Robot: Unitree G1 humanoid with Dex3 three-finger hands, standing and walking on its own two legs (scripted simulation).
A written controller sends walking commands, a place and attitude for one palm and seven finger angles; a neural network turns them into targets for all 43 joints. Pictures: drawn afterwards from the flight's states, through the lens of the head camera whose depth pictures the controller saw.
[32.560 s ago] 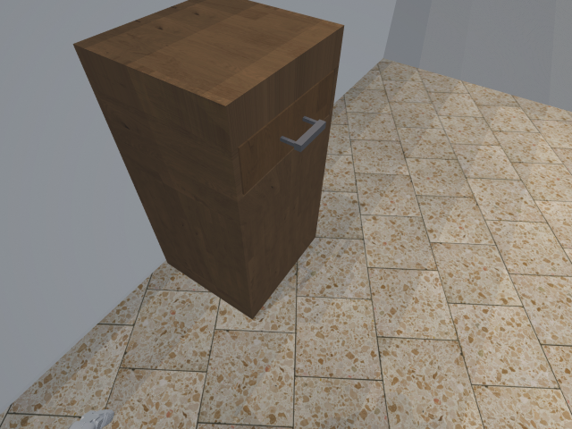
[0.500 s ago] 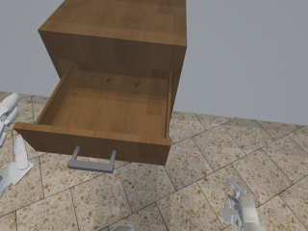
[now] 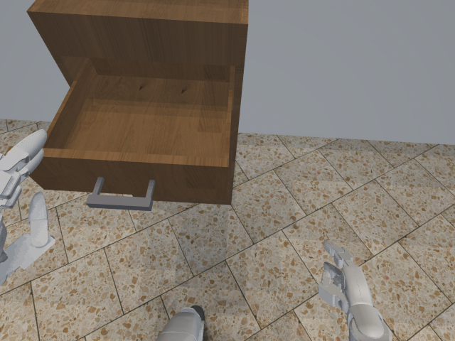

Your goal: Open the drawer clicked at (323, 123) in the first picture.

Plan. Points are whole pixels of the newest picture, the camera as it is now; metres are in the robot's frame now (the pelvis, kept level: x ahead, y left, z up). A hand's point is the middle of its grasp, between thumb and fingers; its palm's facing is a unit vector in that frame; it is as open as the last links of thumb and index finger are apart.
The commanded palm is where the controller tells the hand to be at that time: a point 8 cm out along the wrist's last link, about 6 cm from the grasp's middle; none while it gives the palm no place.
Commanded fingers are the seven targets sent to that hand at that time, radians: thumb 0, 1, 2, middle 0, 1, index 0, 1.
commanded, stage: step back with the hand held close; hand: left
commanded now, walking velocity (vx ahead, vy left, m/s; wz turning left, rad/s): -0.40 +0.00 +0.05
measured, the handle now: (123, 193) +0.37 +0.25 -0.04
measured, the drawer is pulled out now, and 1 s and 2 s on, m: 0.29 0.29 0.29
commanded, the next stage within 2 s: stop stepping back and stand still in 0.20 s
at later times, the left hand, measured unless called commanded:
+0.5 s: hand out of the picture +0.06 +0.16 +0.17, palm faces +0.33 -0.78 -0.53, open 7.4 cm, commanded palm -0.01 +0.21 +0.18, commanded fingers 0.00 0.90 0.90 -0.20 -0.30 -0.20 -0.30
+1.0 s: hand out of the picture -0.03 +0.17 +0.17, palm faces +0.52 -0.75 -0.42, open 7.4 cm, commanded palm -0.10 +0.20 +0.18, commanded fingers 0.00 0.90 0.90 -0.20 -0.30 -0.20 -0.30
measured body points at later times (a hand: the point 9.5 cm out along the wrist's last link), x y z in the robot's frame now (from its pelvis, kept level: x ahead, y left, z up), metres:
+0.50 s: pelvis -0.13 -0.07 +0.00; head -0.08 -0.08 +0.45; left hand +0.04 +0.20 +0.20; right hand +0.06 -0.29 -0.10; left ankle -0.11 +0.07 -0.68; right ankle -0.09 -0.15 -0.73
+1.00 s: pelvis -0.19 -0.09 -0.01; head -0.20 -0.10 +0.44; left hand -0.06 +0.21 +0.19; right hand +0.00 -0.30 -0.09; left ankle -0.23 +0.03 -0.72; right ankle -0.09 -0.15 -0.73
